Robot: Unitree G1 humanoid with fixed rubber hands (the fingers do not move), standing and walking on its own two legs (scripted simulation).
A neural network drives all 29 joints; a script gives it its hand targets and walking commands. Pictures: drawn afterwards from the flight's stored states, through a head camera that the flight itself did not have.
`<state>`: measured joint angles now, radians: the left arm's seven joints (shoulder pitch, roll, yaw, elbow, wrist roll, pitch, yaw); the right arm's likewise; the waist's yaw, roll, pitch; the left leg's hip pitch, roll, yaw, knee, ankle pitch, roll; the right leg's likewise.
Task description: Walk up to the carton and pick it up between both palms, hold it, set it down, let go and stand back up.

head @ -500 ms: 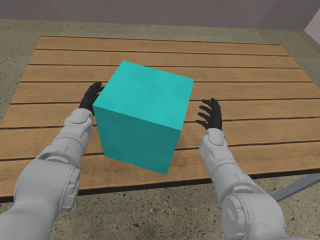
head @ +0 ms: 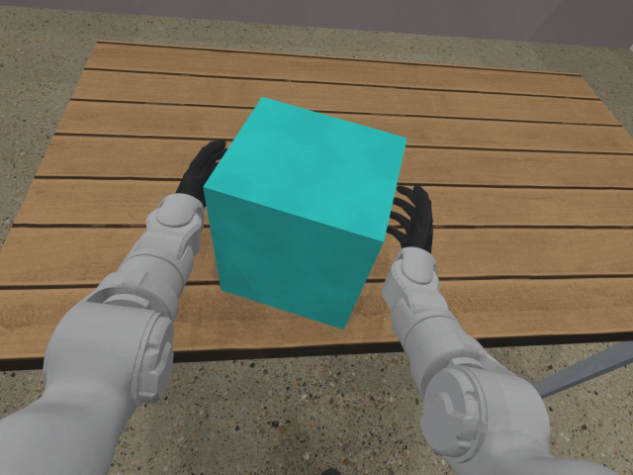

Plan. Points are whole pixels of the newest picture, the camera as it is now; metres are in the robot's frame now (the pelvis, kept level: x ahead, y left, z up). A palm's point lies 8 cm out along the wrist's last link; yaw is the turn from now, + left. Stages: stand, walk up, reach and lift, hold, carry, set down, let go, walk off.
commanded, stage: reach and lift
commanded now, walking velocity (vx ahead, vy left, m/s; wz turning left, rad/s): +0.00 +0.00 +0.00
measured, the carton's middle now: (305, 221) +0.46 -0.04 +0.03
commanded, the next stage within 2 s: none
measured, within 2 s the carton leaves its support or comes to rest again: neither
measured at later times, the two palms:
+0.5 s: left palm (196, 200) +0.47 +0.10 +0.07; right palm (412, 253) +0.38 -0.18 +0.04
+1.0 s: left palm (196, 200) +0.47 +0.10 +0.07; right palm (410, 254) +0.38 -0.17 +0.04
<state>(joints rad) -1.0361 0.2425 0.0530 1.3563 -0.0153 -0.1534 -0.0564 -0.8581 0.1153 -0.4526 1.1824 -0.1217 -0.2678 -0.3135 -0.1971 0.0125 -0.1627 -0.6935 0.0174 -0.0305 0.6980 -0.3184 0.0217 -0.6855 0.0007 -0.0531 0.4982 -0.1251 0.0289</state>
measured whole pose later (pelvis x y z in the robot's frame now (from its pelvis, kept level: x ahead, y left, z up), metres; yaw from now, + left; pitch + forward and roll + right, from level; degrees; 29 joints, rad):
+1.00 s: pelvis +0.03 -0.01 +0.03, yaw +2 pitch +12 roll -2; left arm -0.91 0.08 0.41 1.18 0.41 -0.20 -0.12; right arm -0.68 0.21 -0.68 1.10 -0.35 -0.55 -0.32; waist -0.13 -0.02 -0.03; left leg -0.39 0.02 -0.03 0.40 -0.22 0.01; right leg -0.36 0.00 -0.09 0.18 -0.02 0.01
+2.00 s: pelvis +0.01 -0.03 +0.02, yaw +3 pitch +18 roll -2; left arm -0.94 0.13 0.23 1.26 0.28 -0.27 -0.06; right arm -0.72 0.15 -0.55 1.20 -0.22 -0.61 -0.37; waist -0.11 0.02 -0.13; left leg -0.55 0.03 -0.03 0.40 -0.17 -0.01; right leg -0.51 0.00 -0.11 0.20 0.01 -0.01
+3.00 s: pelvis +0.03 +0.00 +0.03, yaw +2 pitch -5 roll -3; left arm -0.77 0.04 0.19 0.78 0.21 0.25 0.03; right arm -0.66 0.07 -0.24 0.85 0.09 0.01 -0.33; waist -0.13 -0.01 0.02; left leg -0.05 0.02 -0.01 0.42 -0.29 0.02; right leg -0.03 0.00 -0.06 0.21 -0.09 0.04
